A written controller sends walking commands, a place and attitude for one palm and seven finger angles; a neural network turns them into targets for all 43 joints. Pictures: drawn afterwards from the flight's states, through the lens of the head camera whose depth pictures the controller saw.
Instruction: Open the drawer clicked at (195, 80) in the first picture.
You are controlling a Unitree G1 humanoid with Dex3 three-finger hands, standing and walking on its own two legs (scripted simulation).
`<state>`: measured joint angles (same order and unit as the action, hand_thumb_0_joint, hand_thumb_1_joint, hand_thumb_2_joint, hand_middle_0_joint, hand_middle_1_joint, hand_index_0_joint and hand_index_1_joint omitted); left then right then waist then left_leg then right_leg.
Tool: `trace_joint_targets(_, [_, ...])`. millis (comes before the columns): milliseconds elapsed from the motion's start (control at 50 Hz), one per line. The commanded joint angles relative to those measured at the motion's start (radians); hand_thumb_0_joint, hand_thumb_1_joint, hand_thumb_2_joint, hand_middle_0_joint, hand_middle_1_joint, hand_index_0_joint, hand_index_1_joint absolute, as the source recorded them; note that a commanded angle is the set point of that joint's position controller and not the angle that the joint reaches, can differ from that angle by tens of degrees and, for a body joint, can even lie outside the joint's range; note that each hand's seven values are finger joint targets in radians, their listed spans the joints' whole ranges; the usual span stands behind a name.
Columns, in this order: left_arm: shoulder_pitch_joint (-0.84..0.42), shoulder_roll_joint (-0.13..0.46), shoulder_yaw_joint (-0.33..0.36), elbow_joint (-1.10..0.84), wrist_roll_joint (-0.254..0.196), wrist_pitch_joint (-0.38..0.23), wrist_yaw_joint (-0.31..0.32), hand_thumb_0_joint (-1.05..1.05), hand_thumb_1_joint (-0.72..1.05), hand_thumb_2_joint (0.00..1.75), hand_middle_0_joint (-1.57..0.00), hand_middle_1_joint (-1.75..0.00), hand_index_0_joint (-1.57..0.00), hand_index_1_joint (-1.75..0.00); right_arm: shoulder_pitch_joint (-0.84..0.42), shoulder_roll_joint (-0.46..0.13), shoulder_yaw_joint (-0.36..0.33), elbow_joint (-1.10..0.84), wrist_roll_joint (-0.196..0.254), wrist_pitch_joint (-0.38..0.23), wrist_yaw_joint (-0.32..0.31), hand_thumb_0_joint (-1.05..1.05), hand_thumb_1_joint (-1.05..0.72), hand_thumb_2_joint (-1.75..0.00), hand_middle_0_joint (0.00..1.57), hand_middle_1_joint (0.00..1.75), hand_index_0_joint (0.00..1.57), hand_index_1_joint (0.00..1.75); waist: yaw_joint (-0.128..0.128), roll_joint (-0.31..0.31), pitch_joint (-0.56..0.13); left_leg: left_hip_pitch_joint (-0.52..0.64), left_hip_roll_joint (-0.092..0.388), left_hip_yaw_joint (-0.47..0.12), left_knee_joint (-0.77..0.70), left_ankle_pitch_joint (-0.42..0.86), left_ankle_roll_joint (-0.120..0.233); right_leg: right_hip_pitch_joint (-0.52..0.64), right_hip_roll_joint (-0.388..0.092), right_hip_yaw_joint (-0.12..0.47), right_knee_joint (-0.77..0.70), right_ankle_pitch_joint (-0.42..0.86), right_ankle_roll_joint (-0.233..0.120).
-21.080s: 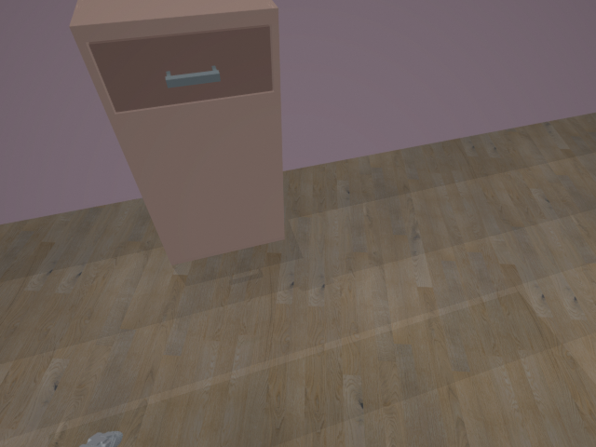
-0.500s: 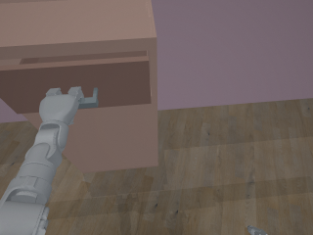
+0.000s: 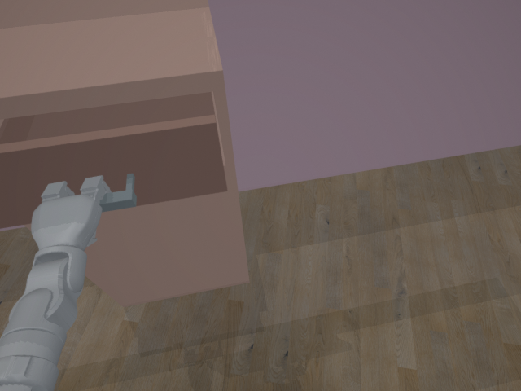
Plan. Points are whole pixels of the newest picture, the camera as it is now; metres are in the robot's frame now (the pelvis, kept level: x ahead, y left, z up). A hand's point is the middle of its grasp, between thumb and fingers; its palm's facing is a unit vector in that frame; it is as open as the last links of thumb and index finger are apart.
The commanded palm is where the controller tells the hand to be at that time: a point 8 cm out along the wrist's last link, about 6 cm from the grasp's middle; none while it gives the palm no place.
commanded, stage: pull the drawer open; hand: left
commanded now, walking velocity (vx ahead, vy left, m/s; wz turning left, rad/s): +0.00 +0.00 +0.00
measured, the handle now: (93, 194) +0.43 +0.28 +0.05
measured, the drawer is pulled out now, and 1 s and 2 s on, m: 0.07 0.28 0.30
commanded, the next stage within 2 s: open the thumb to release the handle in 1.30 s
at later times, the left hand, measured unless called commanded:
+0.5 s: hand (78, 296) +0.26 +0.26 +0.03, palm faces +0.01 -0.08 -1.00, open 5.9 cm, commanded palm +0.21 +0.27 +0.08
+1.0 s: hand (66, 372) +0.17 +0.25 +0.03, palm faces -0.01 -0.07 -1.00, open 6.0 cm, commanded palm +0.11 +0.25 +0.08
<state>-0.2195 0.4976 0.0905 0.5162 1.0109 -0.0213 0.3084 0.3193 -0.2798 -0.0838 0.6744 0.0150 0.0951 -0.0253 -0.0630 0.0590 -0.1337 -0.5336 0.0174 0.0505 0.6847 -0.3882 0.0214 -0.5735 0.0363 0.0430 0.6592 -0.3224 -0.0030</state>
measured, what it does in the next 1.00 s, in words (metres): stands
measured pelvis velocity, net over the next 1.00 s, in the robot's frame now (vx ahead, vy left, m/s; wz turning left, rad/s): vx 0.02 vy -0.01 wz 0.01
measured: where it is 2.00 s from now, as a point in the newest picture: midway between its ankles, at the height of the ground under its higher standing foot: outside the picture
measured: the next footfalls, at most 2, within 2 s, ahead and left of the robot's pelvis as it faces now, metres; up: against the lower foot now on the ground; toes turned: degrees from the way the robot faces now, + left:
none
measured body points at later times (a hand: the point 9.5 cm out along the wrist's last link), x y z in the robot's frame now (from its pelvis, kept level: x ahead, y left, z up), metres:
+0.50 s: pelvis +0.02 +0.00 +0.01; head +0.05 -0.02 +0.46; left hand +0.26 +0.26 +0.08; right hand +0.24 -0.21 -0.09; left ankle -0.04 +0.10 -0.72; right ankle -0.01 -0.12 -0.72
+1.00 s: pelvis +0.02 -0.01 +0.00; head +0.05 -0.04 +0.45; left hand +0.16 +0.25 +0.08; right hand +0.23 -0.24 -0.10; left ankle -0.04 +0.10 -0.72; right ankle -0.01 -0.12 -0.72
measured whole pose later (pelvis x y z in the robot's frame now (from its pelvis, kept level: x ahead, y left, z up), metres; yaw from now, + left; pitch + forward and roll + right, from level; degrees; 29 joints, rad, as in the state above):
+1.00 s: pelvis +0.02 -0.01 +0.00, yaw +1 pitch +8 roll +0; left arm 0.66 0.42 0.03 -0.25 0.98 0.01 0.40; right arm 0.08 -0.24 -0.02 0.62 -0.04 0.07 0.02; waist 0.06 0.05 -0.11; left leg -0.41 0.02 0.04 0.70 -0.43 0.00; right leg -0.46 0.04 0.03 0.72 -0.39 -0.02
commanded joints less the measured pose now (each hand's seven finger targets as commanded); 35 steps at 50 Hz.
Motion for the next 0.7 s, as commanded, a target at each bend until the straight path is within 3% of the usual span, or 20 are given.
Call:
trace_joint_targets(0, [-0.016, 0.235, 0.101, -0.295, -0.038, 0.054, 0.051, 0.00, 0.90, 0.90, -0.40, -1.35, -0.40, -1.35, -0.105, -0.129, -0.028, -0.154, 0.003, -0.067, -0.004, 0.00, -0.90, -0.90, 0.20, 0.30, 0.20, 0.30, 0.103, 0.014, -0.304, 0.169, -0.015, -0.027, -0.064, 0.575, 0.009, 0.285, 0.006, -0.067, -0.034, 0.422, -0.028])
trace_joint_targets(40, [-0.012, 0.196, 0.064, -0.322, -0.034, 0.081, 0.047, 0.00, 0.90, 0.90, -0.40, -1.35, -0.40, -1.35, -0.124, -0.125, -0.022, -0.158, 0.006, -0.074, -0.007, 0.00, -0.90, -0.90, 0.20, 0.30, 0.20, 0.30, 0.096, 0.019, -0.258, 0.181, -0.013, -0.035, -0.074, 0.566, 0.005, 0.258, 0.007, -0.076, -0.038, 0.392, -0.026])
trace_joint_targets(100, [0.046, 0.198, 0.073, -0.387, -0.035, 0.105, 0.043, 0.00, 0.90, 0.90, -0.40, -1.35, -0.40, -1.35, -0.152, -0.122, -0.015, -0.164, 0.001, -0.078, -0.008, 0.00, -0.90, -0.90, 0.20, 0.30, 0.20, 0.30, 0.107, 0.010, -0.271, 0.219, -0.010, -0.041, -0.080, 0.605, 0.001, 0.282, 0.005, -0.076, -0.043, 0.403, -0.028])
trace_joint_targets(140, [0.105, 0.158, 0.047, -0.422, -0.036, 0.121, 0.036, 0.00, 0.90, 0.90, -0.40, -1.35, -0.40, -1.35, -0.169, -0.109, -0.006, -0.176, -0.001, -0.082, -0.006, 0.00, -0.90, -0.90, 0.20, 0.30, 0.20, 0.30, 0.115, 0.017, -0.243, 0.230, -0.010, -0.045, -0.084, 0.617, -0.006, 0.279, 0.002, -0.085, -0.041, 0.403, -0.027])
trace_joint_targets(260, [0.242, 0.127, 0.042, -0.524, -0.031, 0.134, 0.014, 0.00, 0.90, 0.90, -0.40, -1.35, -0.40, -1.35, -0.227, -0.092, 0.013, -0.193, -0.011, -0.082, -0.003, 0.00, -0.90, -0.90, 0.20, 0.30, 0.20, 0.30, 0.138, -0.013, -0.220, 0.258, -0.013, -0.045, -0.087, 0.662, -0.012, 0.311, -0.003, -0.083, -0.044, 0.456, -0.026])
trace_joint_targets(300, [0.275, 0.144, 0.065, -0.554, -0.030, 0.130, 0.010, 0.00, 0.90, 0.90, -0.40, -1.35, -0.40, -1.35, -0.244, -0.090, 0.017, -0.196, -0.015, -0.078, -0.005, 0.00, -0.90, -0.90, 0.20, 0.30, 0.20, 0.30, 0.147, -0.023, -0.213, 0.257, -0.016, -0.043, -0.094, 0.651, -0.014, 0.335, -0.005, -0.073, -0.052, 0.466, -0.029])
trace_joint_targets(360, [0.321, 0.123, 0.053, -0.585, -0.022, 0.126, 0.008, 0.00, 0.90, 0.90, -0.40, -1.35, -0.40, -1.35, -0.269, -0.077, 0.027, -0.201, -0.018, -0.078, -0.005, 0.00, -0.90, -0.90, 0.20, 0.30, 0.20, 0.30, 0.152, -0.017, -0.175, 0.254, -0.025, -0.038, -0.098, 0.623, -0.015, 0.331, -0.005, -0.071, -0.054, 0.475, -0.030])
trace_joint_targets(400, [0.413, 0.128, 0.074, -0.633, -0.026, 0.118, 0.011, 0.00, 0.90, 0.90, -0.40, -1.35, -0.40, -1.35, -0.288, -0.073, 0.030, -0.208, -0.019, -0.077, -0.001, 0.00, -0.90, -0.90, 0.20, 0.30, 0.20, 0.30, 0.172, 0.015, -0.185, 0.270, -0.025, -0.036, -0.098, 0.667, -0.020, 0.354, -0.007, -0.063, -0.054, 0.511, -0.034])
trace_joint_targets(440, [0.465, 0.124, 0.077, -0.685, -0.025, 0.112, 0.017, 0.00, 0.90, 0.90, -0.40, -1.35, -0.40, -1.35, -0.294, -0.065, 0.032, -0.207, -0.023, -0.081, 0.004, 0.00, -0.90, -0.90, 0.20, 0.30, 0.20, 0.30, 0.175, 0.026, -0.197, 0.286, -0.024, -0.034, -0.090, 0.694, -0.022, 0.360, -0.009, -0.061, -0.047, 0.551, -0.032])
trace_joint_targets(480, [0.548, 0.092, 0.064, -0.725, -0.028, 0.111, 0.023, 0.00, 0.90, 0.90, -0.40, -1.35, -0.40, -1.35, -0.304, -0.061, 0.035, -0.210, -0.023, -0.086, 0.013, 0.00, -0.90, -0.90, 0.20, 0.30, 0.20, 0.30, 0.177, 0.014, -0.191, 0.288, -0.021, -0.034, -0.085, 0.706, -0.023, 0.355, -0.010, -0.063, -0.044, 0.564, -0.030])
trace_joint_targets(520, [0.631, 0.116, 0.103, -0.779, -0.032, 0.103, 0.035, 0.00, 0.90, 0.90, -0.40, -1.35, -0.40, -1.35, -0.316, -0.061, 0.036, -0.215, -0.027, -0.088, 0.017, 0.00, -0.90, -0.90, 0.20, 0.30, 0.20, 0.30, 0.187, 0.002, -0.197, 0.285, -0.023, -0.031, -0.081, 0.705, -0.023, 0.372, -0.014, -0.051, -0.039, 0.606, -0.029])
trace_joint_targets(560, [0.709, 0.082, 0.084, -0.826, -0.038, 0.097, 0.045, 0.00, 0.90, 0.90, -0.40, -1.35, -0.40, -1.35, -0.325, -0.057, 0.039, -0.221, -0.030, -0.090, 0.025, 0.00, -0.90, -0.90, 0.20, 0.30, 0.20, 0.30, 0.184, -0.016, -0.194, 0.279, -0.024, -0.030, -0.070, 0.698, -0.019, 0.366, -0.017, -0.053, -0.030, 0.632, -0.026])
trace_joint_targets(620, [0.782, 0.113, 0.132, -0.858, -0.041, 0.084, 0.063, 0.00, 0.90, 0.90, -0.40, -1.35, -0.40, -1.35, -0.342, -0.061, 0.040, -0.219, -0.037, -0.087, 0.027, 0.00, -0.90, -0.90, 0.20, 0.30, 0.20, 0.30, 0.189, -0.024, -0.175, 0.250, -0.032, -0.028, -0.070, 0.636, -0.018, 0.369, -0.019, -0.035, -0.027, 0.641, -0.026])
trace_joint_targets(680, [0.825, 0.099, 0.134, -0.877, -0.033, 0.073, 0.087, 0.00, 0.90, 0.90, -0.40, -1.35, -0.40, -1.35, -0.348, -0.058, 0.036, -0.216, -0.042, -0.085, 0.030, 0.00, -0.90, -0.90, 0.20, 0.30, 0.20, 0.30, 0.186, -0.020, -0.165, 0.237, -0.035, -0.028, -0.058, 0.601, -0.015, 0.344, -0.018, -0.031, -0.017, 0.623, -0.028])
